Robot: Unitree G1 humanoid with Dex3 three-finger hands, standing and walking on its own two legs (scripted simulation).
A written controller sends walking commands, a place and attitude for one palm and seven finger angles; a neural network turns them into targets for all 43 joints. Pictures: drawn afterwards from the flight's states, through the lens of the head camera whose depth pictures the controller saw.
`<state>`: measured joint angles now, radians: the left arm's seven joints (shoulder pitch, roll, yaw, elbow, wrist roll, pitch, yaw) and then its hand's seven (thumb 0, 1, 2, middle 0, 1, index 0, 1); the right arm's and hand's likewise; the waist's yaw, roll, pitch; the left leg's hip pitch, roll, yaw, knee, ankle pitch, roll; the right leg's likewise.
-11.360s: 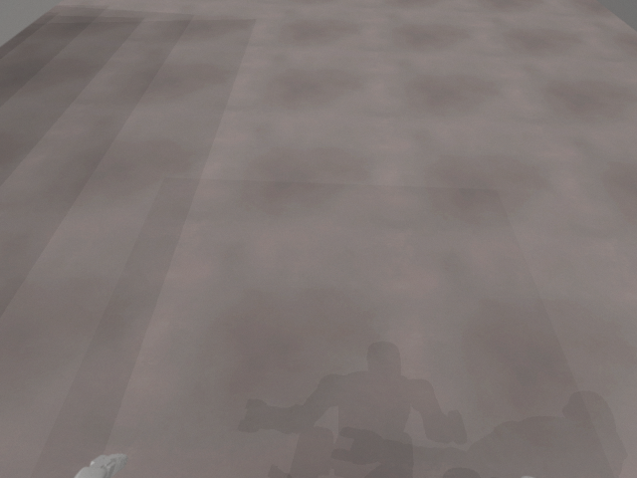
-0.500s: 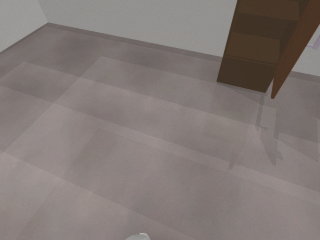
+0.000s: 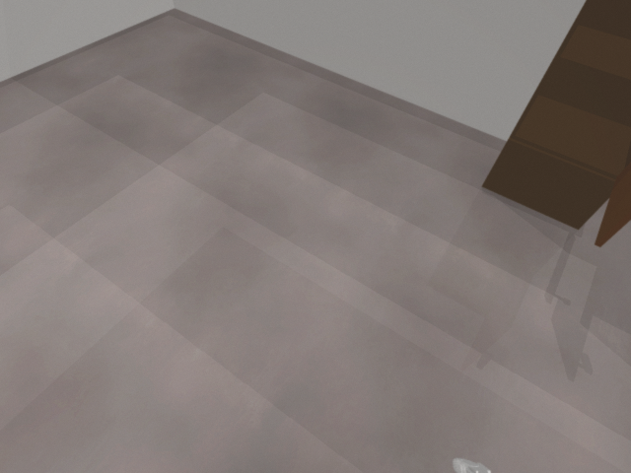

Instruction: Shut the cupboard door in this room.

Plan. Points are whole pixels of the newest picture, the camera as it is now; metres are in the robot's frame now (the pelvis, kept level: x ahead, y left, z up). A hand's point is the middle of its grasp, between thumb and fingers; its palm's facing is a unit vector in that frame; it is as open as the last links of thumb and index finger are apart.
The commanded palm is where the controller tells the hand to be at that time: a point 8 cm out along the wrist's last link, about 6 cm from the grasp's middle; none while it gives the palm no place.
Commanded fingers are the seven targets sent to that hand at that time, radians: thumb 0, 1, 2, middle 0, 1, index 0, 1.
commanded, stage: turn or walk to find it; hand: left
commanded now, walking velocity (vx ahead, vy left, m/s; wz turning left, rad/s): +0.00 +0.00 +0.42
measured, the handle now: out of the picture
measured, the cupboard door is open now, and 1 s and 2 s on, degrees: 88 88 88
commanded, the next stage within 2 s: stand and wait in 0.06 s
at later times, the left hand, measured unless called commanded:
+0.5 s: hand out of the picture +0.02 +0.18 -0.18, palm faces +0.13 -0.98 -0.18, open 7.4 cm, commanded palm none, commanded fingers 0.00 0.90 0.90 -0.20 -0.30 -0.20 -0.30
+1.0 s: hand out of the picture -0.04 +0.15 -0.17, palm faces +0.24 -0.95 -0.21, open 7.4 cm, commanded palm none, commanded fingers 0.00 0.90 0.90 -0.20 -0.30 -0.20 -0.30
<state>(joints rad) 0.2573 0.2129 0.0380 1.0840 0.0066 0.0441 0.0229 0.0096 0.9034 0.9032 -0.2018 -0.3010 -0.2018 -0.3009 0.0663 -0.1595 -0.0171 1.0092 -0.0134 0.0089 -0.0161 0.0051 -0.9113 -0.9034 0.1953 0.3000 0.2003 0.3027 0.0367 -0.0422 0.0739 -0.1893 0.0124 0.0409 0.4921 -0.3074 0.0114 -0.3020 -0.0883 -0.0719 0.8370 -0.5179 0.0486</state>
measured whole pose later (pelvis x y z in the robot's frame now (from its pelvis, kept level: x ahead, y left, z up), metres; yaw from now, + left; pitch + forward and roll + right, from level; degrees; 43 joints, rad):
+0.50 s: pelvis +0.00 -0.01 +0.00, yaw +5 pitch -1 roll +0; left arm 0.21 0.19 0.03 1.07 0.01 0.03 0.02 0.01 0.91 0.90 -0.20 -0.30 -0.20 -0.30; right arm 0.22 -0.18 -0.03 1.09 -0.01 0.03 -0.01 0.01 -0.91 -0.90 0.19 0.30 0.20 0.30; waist 0.00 -0.04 0.06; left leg -0.22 0.01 0.05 0.54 -0.29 0.01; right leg -0.24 -0.09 -0.12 0.58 -0.33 0.03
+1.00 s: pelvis -0.03 -0.02 +0.00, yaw +12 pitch -1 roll +0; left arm 0.24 0.16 0.02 1.06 0.02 0.00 0.03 0.01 0.90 0.90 -0.20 -0.30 -0.20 -0.30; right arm 0.15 -0.21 -0.04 1.05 -0.01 0.04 -0.01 0.01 -0.91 -0.90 0.19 0.30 0.20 0.30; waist 0.01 0.01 0.06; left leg -0.27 0.03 0.03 0.64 -0.36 -0.03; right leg -0.20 -0.07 -0.14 0.51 -0.29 0.00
